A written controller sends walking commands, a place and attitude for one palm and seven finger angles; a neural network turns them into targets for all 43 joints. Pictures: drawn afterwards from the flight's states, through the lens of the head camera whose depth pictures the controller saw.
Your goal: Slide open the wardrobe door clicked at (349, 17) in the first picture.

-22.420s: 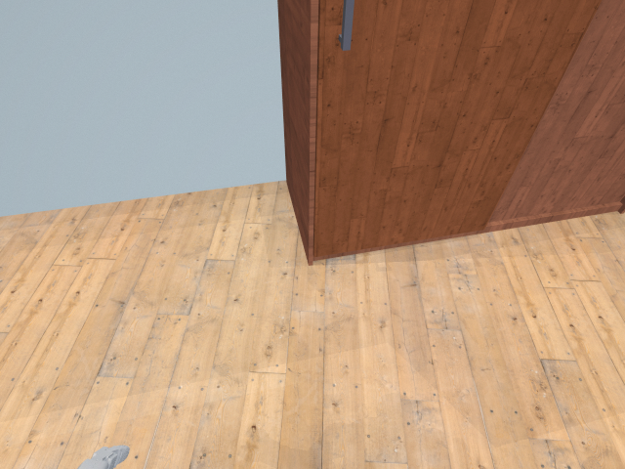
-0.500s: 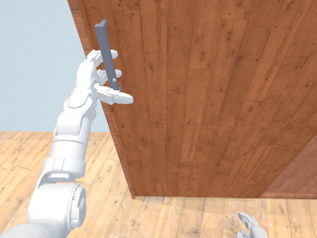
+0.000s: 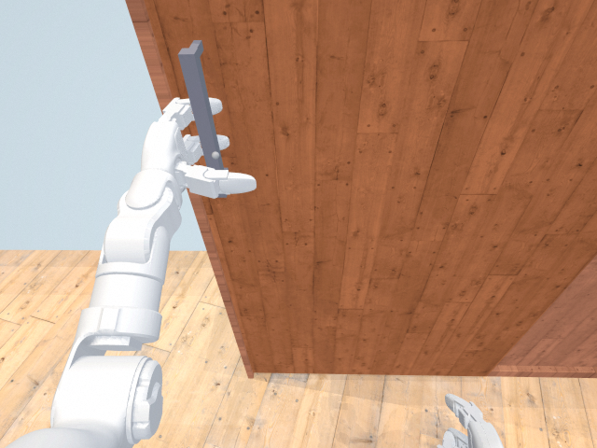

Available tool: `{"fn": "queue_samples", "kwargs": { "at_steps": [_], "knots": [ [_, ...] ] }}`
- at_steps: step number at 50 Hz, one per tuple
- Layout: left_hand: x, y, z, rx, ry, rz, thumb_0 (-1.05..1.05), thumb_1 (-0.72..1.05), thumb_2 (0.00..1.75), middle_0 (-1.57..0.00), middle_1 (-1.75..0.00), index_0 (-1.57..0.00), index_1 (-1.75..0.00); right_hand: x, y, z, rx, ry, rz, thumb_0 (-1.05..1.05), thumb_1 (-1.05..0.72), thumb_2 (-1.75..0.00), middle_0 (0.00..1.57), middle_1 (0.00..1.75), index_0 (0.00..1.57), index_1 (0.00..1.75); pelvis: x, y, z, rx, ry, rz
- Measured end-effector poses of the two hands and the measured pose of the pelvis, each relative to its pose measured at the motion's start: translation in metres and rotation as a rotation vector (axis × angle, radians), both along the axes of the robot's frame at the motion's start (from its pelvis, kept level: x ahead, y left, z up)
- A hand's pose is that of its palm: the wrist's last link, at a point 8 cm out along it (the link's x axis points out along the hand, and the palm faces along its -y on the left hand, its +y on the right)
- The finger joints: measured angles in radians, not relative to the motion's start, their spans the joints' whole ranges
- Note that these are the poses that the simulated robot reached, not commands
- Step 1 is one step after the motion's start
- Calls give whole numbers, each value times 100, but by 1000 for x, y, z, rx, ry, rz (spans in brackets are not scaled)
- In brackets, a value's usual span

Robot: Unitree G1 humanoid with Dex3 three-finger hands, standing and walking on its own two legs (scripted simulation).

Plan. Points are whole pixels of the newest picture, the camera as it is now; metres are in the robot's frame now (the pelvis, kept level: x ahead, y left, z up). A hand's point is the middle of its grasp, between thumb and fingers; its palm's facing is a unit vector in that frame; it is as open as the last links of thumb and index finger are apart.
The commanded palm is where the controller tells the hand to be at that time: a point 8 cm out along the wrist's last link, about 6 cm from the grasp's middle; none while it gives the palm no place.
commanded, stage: grip the handle and tug to test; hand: left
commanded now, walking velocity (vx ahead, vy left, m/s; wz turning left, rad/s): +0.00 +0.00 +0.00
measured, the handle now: (210, 126) +0.48 +0.16 +0.21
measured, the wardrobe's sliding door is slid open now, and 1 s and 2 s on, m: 0.00 0.00 0.00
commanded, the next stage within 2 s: tug the door sideways, standing still in 1.22 s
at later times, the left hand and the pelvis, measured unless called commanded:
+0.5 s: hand (216, 154) +0.42 +0.14 +0.21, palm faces +0.07 -1.00 -0.01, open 6.4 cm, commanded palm +0.38 +0.17 +0.21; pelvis +0.01 +0.00 +0.00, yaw +0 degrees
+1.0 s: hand (216, 153) +0.42 +0.14 +0.21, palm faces +0.05 -1.00 +0.00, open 6.4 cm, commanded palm +0.36 +0.18 +0.21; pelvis +0.01 +0.00 +0.00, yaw -1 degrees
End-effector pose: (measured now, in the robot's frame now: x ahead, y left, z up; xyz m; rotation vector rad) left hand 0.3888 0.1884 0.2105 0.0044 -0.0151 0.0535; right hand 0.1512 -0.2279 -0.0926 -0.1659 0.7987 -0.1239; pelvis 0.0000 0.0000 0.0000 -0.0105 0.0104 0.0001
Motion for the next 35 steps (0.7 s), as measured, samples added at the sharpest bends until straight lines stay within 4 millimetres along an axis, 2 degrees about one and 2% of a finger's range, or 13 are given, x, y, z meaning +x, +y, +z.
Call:
{"fn": "queue_samples", "kwargs": {
  "at_steps": [25,35],
  "knots": [
    [3,-1,0,11,-8,21,1,71,81,-28,-130,-25,-129,5,-3,-3,8,16,-8,1,-91,-90,20,30,20,30,10,-1,0,-1,9,-3],
    [4,0,0,3,2,2,1,69,82,-28,-134,-26,-133,16,-2,0,0,4,7,1,-91,-90,20,30,20,30,11,-2,0,-2,10,2]
  ]
}}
